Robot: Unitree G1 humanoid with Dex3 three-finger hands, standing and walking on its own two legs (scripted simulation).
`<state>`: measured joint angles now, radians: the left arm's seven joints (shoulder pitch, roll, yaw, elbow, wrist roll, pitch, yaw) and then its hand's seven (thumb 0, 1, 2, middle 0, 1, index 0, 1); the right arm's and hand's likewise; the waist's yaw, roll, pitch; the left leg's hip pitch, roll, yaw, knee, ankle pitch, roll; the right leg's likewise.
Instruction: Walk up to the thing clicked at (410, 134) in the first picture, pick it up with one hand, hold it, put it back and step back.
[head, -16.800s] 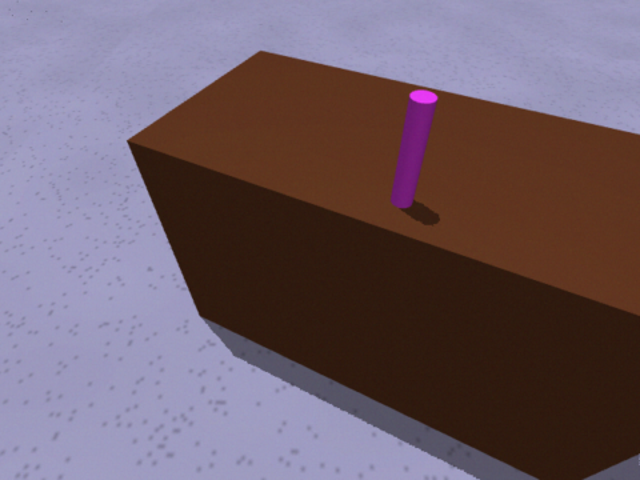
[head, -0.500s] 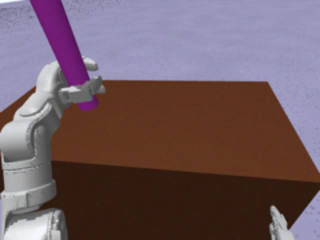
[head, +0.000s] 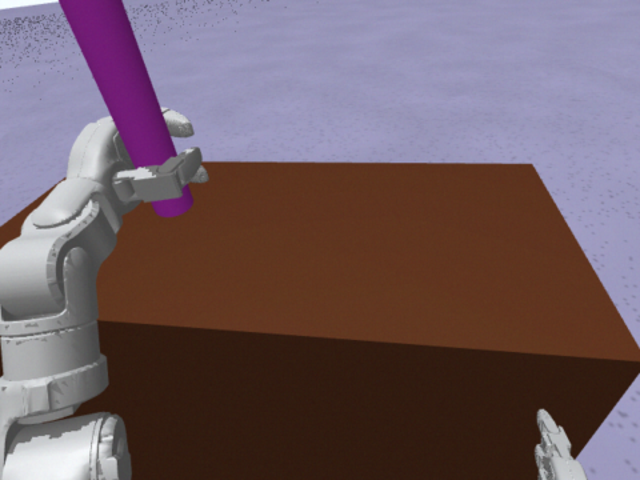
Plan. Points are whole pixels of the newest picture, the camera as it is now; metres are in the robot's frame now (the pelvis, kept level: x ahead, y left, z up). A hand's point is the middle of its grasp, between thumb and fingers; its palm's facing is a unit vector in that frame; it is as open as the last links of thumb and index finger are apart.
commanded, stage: hold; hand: left
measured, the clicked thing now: (137, 115) +0.33 +0.18 +0.36
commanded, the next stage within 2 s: crouch in 1.46 s
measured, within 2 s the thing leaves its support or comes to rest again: neither
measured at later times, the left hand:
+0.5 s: hand (173, 169) +0.33 +0.17 +0.30, palm faces +0.07 -1.00 -0.01, open 5.4 cm
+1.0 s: hand (175, 167) +0.34 +0.17 +0.30, palm faces +0.06 -1.00 -0.01, open 5.4 cm
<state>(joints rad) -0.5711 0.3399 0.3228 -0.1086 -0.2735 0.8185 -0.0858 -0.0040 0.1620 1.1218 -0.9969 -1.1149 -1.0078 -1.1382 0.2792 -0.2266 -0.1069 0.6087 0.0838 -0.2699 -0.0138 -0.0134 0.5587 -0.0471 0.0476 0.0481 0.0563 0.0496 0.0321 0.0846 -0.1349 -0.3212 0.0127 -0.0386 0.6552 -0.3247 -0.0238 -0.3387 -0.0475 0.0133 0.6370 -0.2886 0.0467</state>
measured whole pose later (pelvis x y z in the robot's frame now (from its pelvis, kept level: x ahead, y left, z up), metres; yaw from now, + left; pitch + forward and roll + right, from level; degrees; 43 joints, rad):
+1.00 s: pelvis +0.00 +0.00 +0.00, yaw +0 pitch +0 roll +0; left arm -0.55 0.32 0.31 -0.13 -0.27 0.81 -0.07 0.00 0.16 1.13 -0.99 -1.13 -1.01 -1.14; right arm 0.28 -0.22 -0.11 0.63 0.08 -0.28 -0.02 -0.01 0.56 -0.05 0.05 0.05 0.06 0.05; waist 0.04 0.08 -0.14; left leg -0.32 0.01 -0.03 0.65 -0.32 -0.02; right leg -0.34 -0.05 0.02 0.63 -0.29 0.05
